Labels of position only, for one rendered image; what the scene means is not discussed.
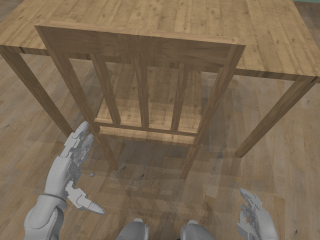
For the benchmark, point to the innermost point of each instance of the table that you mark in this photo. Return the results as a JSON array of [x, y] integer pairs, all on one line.
[[278, 42]]

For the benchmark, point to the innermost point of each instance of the robot right hand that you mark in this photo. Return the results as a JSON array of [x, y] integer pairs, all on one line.
[[261, 225]]

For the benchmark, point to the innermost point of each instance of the left robot shin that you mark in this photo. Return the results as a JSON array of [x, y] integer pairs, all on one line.
[[138, 220]]

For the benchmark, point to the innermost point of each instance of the robot left hand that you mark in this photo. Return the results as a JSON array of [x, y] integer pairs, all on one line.
[[68, 165]]

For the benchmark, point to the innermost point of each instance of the chair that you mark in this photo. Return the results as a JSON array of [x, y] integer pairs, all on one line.
[[145, 103]]

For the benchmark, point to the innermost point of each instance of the right robot shin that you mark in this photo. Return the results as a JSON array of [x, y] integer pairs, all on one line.
[[192, 222]]

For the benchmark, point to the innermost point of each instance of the robot shin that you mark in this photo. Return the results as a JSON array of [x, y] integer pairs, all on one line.
[[192, 222], [138, 220]]

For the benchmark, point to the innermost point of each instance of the robot left forearm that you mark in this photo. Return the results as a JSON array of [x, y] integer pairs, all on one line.
[[45, 219]]

